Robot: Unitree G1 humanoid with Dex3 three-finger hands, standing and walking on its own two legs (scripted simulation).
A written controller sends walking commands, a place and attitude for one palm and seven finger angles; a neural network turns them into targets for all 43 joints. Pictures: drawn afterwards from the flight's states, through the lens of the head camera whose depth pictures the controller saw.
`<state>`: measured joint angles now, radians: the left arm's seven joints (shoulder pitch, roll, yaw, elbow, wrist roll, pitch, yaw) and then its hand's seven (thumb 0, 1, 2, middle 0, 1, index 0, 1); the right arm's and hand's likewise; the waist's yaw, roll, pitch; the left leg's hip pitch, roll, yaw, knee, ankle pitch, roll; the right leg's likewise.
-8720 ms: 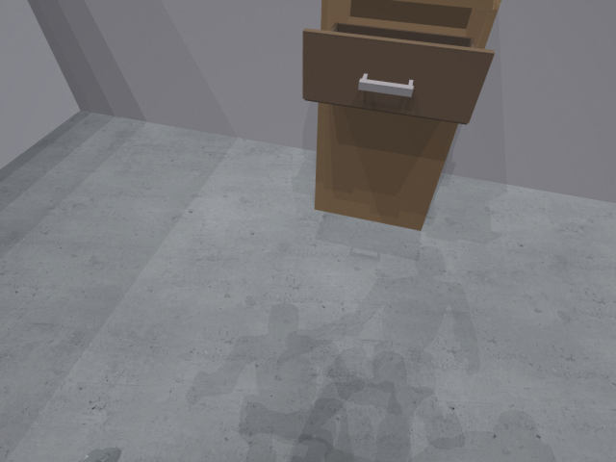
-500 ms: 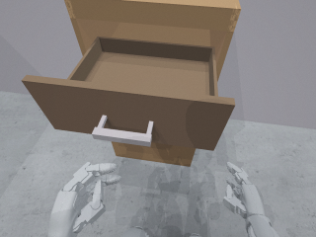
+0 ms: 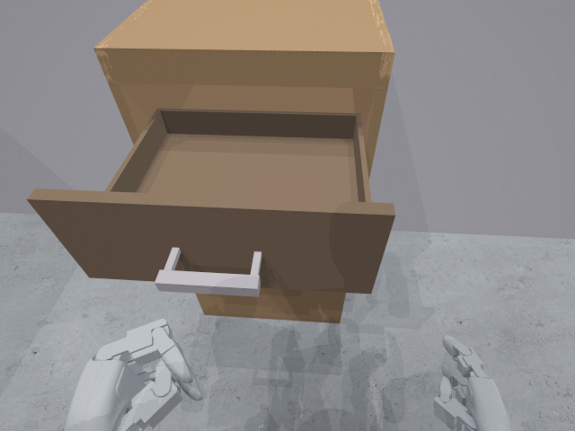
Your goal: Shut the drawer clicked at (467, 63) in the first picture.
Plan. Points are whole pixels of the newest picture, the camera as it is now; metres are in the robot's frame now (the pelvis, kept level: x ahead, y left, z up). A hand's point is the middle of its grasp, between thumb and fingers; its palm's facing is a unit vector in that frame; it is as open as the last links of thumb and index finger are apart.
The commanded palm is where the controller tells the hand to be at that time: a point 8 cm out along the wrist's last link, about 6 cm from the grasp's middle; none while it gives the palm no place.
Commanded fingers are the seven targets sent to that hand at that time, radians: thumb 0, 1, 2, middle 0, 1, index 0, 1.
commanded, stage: raise the hand and make a fist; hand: left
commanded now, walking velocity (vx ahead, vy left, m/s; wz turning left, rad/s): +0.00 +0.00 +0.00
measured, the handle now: (212, 270) +0.31 +0.13 +0.09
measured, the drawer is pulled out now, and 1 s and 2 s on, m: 0.30 0.30 0.30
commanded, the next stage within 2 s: bring the fist close to the handle in 0.82 s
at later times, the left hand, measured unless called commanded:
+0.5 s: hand (151, 385) +0.13 +0.12 +0.20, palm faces -0.03 -0.99 -0.11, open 3.2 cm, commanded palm +0.07 +0.16 +0.19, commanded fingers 0.00 0.90 0.90 -1.40 -1.60 -1.40 -1.60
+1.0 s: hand (167, 381) +0.14 +0.11 +0.19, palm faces -0.02 -1.00 -0.09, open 3.2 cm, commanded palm +0.09 +0.15 +0.18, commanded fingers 0.00 0.90 0.90 -1.40 -1.60 -1.40 -1.60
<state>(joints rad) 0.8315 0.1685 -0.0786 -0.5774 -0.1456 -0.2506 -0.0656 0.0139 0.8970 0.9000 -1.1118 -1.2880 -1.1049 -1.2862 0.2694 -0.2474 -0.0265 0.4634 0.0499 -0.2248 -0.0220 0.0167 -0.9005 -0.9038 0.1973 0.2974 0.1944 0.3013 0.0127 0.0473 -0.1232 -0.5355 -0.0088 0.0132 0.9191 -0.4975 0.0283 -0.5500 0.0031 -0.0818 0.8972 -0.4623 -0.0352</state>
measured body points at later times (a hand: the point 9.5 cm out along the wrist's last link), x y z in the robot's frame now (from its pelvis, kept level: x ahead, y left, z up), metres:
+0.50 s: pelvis +0.00 +0.00 +0.02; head -0.03 -0.03 +0.47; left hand +0.13 +0.17 +0.20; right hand +0.22 -0.19 -0.01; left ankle -0.02 +0.10 -0.69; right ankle +0.00 -0.10 -0.69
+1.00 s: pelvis +0.00 -0.01 +0.02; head -0.03 -0.04 +0.47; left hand +0.13 +0.16 +0.19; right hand +0.21 -0.21 -0.02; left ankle -0.02 +0.10 -0.69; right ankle +0.00 -0.10 -0.69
